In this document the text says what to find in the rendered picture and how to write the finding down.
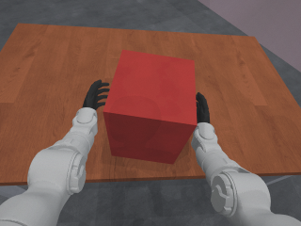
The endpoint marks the right robot upper arm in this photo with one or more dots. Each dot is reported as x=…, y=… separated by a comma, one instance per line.
x=244, y=200

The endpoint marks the table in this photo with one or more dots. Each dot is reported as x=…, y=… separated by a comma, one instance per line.
x=46, y=71

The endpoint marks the robot left forearm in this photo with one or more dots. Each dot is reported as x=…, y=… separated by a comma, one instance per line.
x=81, y=136

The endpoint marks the robot left hand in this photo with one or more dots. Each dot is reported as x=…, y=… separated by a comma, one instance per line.
x=92, y=97

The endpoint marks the left robot upper arm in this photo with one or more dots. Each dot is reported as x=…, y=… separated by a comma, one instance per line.
x=54, y=176

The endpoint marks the robot right forearm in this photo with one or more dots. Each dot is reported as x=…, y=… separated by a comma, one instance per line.
x=210, y=156

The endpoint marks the robot right hand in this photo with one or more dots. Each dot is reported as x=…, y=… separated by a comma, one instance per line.
x=203, y=114

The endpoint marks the carton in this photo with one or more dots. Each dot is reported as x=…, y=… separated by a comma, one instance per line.
x=151, y=108

